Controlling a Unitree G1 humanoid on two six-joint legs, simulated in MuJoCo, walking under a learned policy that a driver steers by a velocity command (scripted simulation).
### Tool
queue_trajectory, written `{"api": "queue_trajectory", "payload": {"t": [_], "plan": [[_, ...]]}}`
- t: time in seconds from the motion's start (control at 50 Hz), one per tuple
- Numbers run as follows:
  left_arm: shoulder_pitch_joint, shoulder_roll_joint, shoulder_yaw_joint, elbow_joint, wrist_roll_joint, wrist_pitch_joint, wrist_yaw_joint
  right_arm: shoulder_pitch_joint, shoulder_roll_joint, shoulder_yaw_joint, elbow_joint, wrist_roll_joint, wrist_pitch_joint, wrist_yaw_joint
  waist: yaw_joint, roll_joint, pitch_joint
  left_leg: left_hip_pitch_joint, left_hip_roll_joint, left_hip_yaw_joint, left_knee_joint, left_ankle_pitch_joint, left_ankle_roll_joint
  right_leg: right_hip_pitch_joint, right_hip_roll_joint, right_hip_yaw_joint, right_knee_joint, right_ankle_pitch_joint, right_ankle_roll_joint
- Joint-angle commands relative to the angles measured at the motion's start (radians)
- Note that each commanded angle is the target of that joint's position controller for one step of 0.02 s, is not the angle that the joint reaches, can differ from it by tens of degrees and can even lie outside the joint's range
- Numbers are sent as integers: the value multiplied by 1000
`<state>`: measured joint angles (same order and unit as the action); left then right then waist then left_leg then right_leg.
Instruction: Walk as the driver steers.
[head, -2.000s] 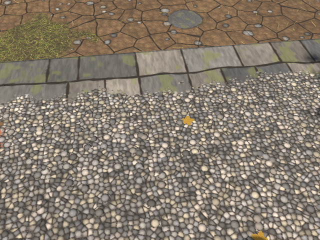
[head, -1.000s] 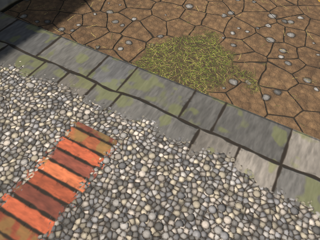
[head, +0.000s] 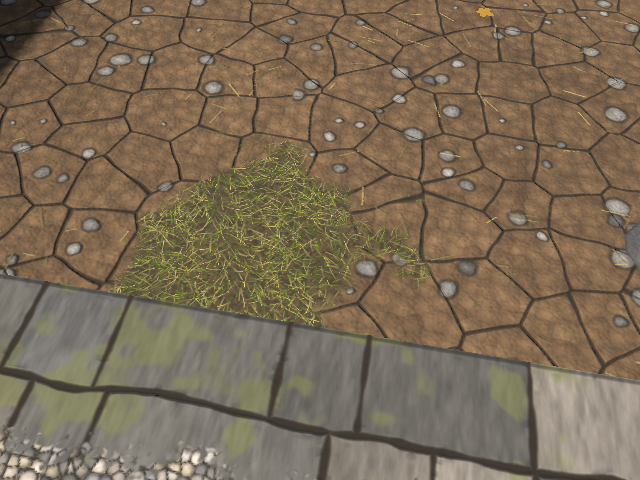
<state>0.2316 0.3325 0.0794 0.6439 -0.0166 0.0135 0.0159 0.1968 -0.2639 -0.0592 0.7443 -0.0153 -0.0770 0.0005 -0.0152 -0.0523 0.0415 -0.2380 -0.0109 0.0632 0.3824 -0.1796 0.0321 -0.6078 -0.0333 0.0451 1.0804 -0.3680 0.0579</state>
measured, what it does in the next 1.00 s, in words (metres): steps on the spot, turning right: right foot, then left foot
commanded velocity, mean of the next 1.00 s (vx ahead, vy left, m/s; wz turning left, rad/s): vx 0.05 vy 0.00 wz -0.53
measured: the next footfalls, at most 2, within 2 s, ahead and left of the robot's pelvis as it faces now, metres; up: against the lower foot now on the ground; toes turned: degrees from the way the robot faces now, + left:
right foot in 0.24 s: +0.17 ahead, -0.15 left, +0.00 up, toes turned -10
left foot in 0.66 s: +0.20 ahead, +0.08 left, +0.00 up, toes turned -28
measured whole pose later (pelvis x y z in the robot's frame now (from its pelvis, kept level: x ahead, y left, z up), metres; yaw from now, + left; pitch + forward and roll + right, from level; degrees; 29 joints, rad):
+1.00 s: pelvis +0.10 +0.00 +0.00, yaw -31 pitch +1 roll -1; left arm 0.20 0.28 0.06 0.61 -0.01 0.06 0.02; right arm 0.17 -0.26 -0.04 0.75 0.01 0.02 -0.02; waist -0.03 -0.01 0.04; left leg -0.25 0.05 0.05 0.48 -0.24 0.00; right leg -0.31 -0.01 0.04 0.67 -0.36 0.07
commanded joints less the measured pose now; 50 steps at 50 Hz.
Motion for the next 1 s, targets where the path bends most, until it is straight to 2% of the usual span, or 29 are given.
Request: {"api": "queue_trajectory", "payload": {"t": [0.02, 0.08, 0.14, 0.2, 0.22, 0.24, 0.26, 0.28, 0.3, 0.32, 0.34, 0.36, 0.4, 0.42, 0.5, 0.58, 0.62, 0.64, 0.66, 0.68, 0.7, 0.72, 0.74, 0.76, 0.8, 0.84, 0.9, 0.96, 1.0], "plan": [[41, 12, -1, -72, 3, 2, -10, -66, -163, -41, -47, 8, 0, -15, 28, 163, -106, 96, 274, -107, -111, 606, 191, 4, -41, 3, -106, 136, 6], [-25, 15, -2, -93, 4, -2, -30, -75, -180, -42, -29, 17, 17, -23, 8, 153, -110, 94, 266, -28, -105, 543, 170, 77, -37, -28, -254, 254, -15], [-87, 33, 7, -128, 4, 2, -48, -55, -209, -49, -8, 32, 27, -18, -11, 154, -99, 134, 283, -8, -59, 490, 151, 110, -24, -53, -363, 227, -44], [-80, 52, 22, -149, 4, 7, -57, -54, -227, -57, 2, 54, 37, -16, 8, 159, -101, 179, 297, 1, 55, 506, 117, 171, 7, -86, -502, 185, -91], [-32, 67, 33, -138, 7, 6, -53, -53, -217, -55, 5, 59, 39, -18, 35, 141, -121, 159, 263, 37, 156, 523, 85, 269, 40, -105, -597, 254, -117], [46, 134, 58, -124, 11, 4, -38, 3, -190, -48, 16, 45, 36, -16, 58, 50, -173, 67, 192, 82, 336, 427, 22, 451, 20, -35, -658, 525, -163], [95, 260, 83, -143, 25, 4, -13, 21, -124, -22, -28, -13, 29, -10, 41, -220, -240, -263, 69, 119, 674, -176, -66, 717, -248, 325, -601, 1037, -306], [80, 240, 67, -164, 37, -5, -18, 20, -131, -12, -40, -15, 28, -2, 58, -241, -387, -406, -24, -70, 892, -523, -92, 779, -389, 557, -654, 964, -493], [56, 177, 51, -164, 29, -14, -28, -24, -187, -30, -33, 14, 36, 2, 82, -105, -346, -424, 19, -144, 934, -469, -88, 710, -333, 464, -675, 860, -451], [10, 143, 40, -156, 16, -19, -27, -47, -182, -29, -38, 26, 44, -2, 53, -54, -264, -435, 42, -144, 896, -395, -77, 633, -266, 369, -676, 743, -380], [-27, 128, 37, -156, 5, -16, -24, -53, -167, -28, -29, 18, 54, -12, 33, 1, -211, -428, 58, -143, 819, -336, -79, 556, -215, 322, -694, 635, -329], [-66, 125, 33, -162, 2, -9, -17, -58, -174, -31, -31, 10, 63, -21, 12, -16, -183, -382, 62, -139, 748, -290, -84, 475, -183, 293, -712, 578, -307], [-92, 136, 37, -169, 22, 1, -9, -37, -148, -25, -24, 11, 71, -21, -10, -56, -175, -296, 24, -116, 666, -244, -99, 388, -145, 273, -731, 562, -305], [-89, 138, 39, -168, 24, 2, -4, -30, -139, -22, -19, 13, 72, -22, -9, -64, -184, -275, 14, -118, 617, -236, -106, 381, -141, 275, -731, 550, -308], [-81, 149, 46, -159, 14, 10, 11, -63, -120, -13, -29, 14, 74, -19, 12, -86, -192, -200, -9, -136, 451, -174, -107, 343, -123, 324, -734, 361, -293], [-80, 146, 47, -156, 12, 20, 8, -74, -131, -20, -45, 21, 65, -5, 22, -121, -169, -144, -27, -144, 312, -172, -81, 339, -113, 417, -729, 237, -270], [-100, 140, 45, -158, 2, 28, 11, -27, -127, -27, -35, 21, 56, 3, -9, -120, -161, -48, -32, -123, 140, -88, -53, 315, -85, 431, -694, 219, -237], [-88, 126, 41, -153, -4, 31, 13, 7, -145, -36, -25, 15, 55, 3, -21, -98, -158, 40, 4, -133, 39, -24, -29, 268, -49, 411, -656, 163, -198], [-55, 75, 27, -154, 1, 31, 13, 43, -217, -54, -30, -5, 59, -4, -7, 56, -168, 148, 205, -311, -42, -30, 43, 144, 35, 315, -478, -43, -135], [-58, 76, 31, -188, -8, 21, 12, 14, -289, -70, -24, -33, 68, -4, 26, 360, -99, 87, 395, -566, -125, 81, 200, -32, 191, 93, -255, -232, -79], [-42, 159, 57, -164, 10, 12, 13, -48, -234, -56, -65, -43, 60, -9, 20, 279, -85, 28, 430, -580, -131, 87, 248, -28, 113, 133, -38, -215, -45], [-17, 184, 71, -133, 2, 17, 10, -114, -179, -41, -84, -30, 59, -18, 49, 209, -73, 4, 366, -466, -111, 84, 205, -10, 103, 127, 48, -146, -36], [18, 158, 69, -101, 3, 30, 14, -155, -151, -33, -96, -13, 59, -23, 63, 177, -60, 5, 297, -367, -97, 71, 160, -7, 98, 107, 101, -90, -16], [29, 133, 62, -91, 9, 40, 17, -156, -133, -27, -97, 5, 60, -27, 51, 176, -51, 23, 272, -325, -90, 86, 152, -24, 95, 105, 154, -45, 2], [10, 84, 45, -97, 4, 42, 15, -119, -125, -19, -89, 6, 68, -33, 31, 173, -44, 34, 233, -245, -92, 145, 165, -9, 99, 70, 158, -16, 23], [-45, 58, 31, -116, -1, 36, 15, -64, -132, -20, -76, 1, 76, -36, -7, 192, -57, 126, 235, -227, -77, 184, 182, -22, 85, 55, 36, -16, 38], [-76, 20, 7, -127, 11, 31, 8, -53, -162, -29, -67, 7, 81, -30, -24, 231, -96, 159, 251, -204, -49, 242, 189, 104, 41, 18, -196, -64, 39], [-67, 33, 5, -117, 6, 29, 1, -35, -191, -36, -51, 22, 85, -18, -32, 256, -103, 129, 266, -209, -21, 309, 197, 243, 45, -47, -398, -57, 22], [-3, 26, 5, -80, 7, 27, -3, -43, -183, -30, -39, 40, 86, -15, 8, 232, -99, 95, 250, -194, 28, 334, 170, 371, 60, -75, -653, 131, -16]]}}
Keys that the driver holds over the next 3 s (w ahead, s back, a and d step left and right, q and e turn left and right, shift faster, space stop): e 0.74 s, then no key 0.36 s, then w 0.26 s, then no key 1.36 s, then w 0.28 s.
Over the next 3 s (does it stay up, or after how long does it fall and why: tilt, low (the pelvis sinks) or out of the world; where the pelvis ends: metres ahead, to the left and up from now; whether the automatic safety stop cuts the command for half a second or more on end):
stays up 0.25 -0.11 -0.01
